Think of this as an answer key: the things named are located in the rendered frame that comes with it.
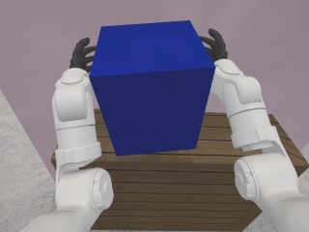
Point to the left robot hand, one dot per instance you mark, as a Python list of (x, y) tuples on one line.
[(78, 59)]

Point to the pedestal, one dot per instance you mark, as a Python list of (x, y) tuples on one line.
[(183, 190)]

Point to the robot right upper arm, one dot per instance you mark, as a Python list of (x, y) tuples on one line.
[(269, 180)]

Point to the robot right forearm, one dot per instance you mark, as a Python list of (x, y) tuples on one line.
[(242, 98)]

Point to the robot left forearm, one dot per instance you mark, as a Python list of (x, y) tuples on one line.
[(74, 122)]

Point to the carton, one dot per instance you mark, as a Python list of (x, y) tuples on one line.
[(152, 82)]

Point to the right robot hand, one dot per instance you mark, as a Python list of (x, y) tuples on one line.
[(218, 47)]

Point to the robot left upper arm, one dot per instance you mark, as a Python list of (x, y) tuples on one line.
[(81, 196)]

